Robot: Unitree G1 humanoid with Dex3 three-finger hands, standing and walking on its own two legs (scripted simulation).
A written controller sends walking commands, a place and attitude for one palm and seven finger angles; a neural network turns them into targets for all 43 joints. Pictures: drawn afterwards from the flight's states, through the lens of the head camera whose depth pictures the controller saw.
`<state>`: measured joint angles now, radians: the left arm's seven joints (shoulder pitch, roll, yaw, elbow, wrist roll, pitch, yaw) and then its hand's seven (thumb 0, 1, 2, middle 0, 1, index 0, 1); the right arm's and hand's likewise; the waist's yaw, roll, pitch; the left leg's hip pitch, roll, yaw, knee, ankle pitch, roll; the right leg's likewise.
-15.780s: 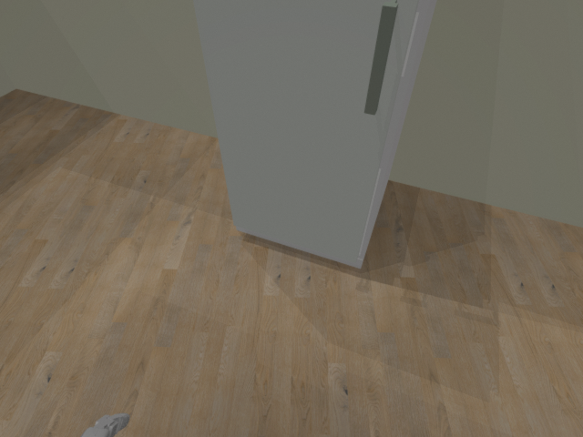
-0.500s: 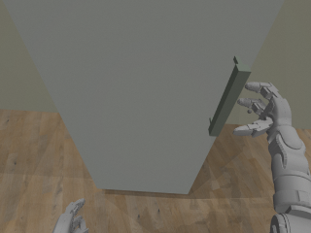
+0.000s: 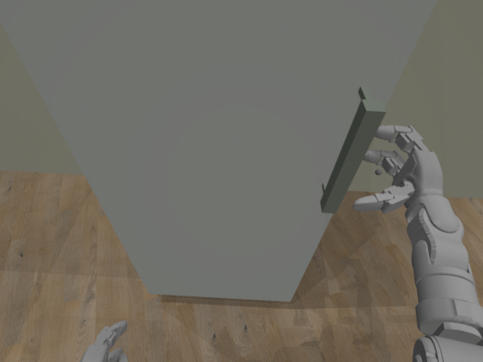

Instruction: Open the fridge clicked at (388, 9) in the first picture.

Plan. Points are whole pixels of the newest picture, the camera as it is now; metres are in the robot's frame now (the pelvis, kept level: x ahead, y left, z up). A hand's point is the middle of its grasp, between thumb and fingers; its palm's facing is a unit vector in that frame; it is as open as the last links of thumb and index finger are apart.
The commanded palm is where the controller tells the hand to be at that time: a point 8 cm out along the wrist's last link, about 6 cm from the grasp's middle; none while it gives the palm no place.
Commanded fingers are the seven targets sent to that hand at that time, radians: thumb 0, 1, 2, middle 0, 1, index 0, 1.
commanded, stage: feel for the door with the fingertips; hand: right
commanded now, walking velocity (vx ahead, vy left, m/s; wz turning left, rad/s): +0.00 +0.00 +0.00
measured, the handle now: (344, 156) +0.43 -0.13 +0.13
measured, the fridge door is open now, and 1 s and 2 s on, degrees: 0 0 0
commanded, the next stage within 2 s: slide the fingers in behind the handle in 0.16 s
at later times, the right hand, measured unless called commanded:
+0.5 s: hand (371, 176) +0.38 -0.16 +0.14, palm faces +0.01 +1.00 -0.02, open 14.0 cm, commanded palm +0.36 -0.20 +0.14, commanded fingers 0.00 0.50 -0.30 0.30 1.20 0.30 1.20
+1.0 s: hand (361, 180) +0.37 -0.15 +0.14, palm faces +0.00 +1.00 -0.03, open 14.0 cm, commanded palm +0.35 -0.20 +0.14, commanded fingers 0.00 0.50 -0.30 0.30 1.20 0.30 1.20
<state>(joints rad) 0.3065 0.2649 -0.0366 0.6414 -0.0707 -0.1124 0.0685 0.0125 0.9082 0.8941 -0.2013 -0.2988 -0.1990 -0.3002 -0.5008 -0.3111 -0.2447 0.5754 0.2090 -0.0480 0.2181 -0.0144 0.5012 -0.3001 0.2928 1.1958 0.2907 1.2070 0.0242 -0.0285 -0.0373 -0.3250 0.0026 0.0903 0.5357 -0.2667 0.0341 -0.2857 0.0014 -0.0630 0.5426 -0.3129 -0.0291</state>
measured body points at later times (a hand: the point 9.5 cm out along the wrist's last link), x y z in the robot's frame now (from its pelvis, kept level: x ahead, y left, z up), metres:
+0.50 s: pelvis -0.01 +0.00 +0.00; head +0.00 +0.01 +0.45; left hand +0.15 +0.23 -0.10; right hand +0.38 -0.22 +0.14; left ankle +0.01 +0.10 -0.73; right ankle -0.02 -0.10 -0.73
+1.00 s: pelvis -0.01 +0.01 +0.00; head -0.01 +0.03 +0.45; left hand +0.13 +0.25 -0.10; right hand +0.37 -0.20 +0.14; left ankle +0.01 +0.10 -0.73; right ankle -0.02 -0.10 -0.73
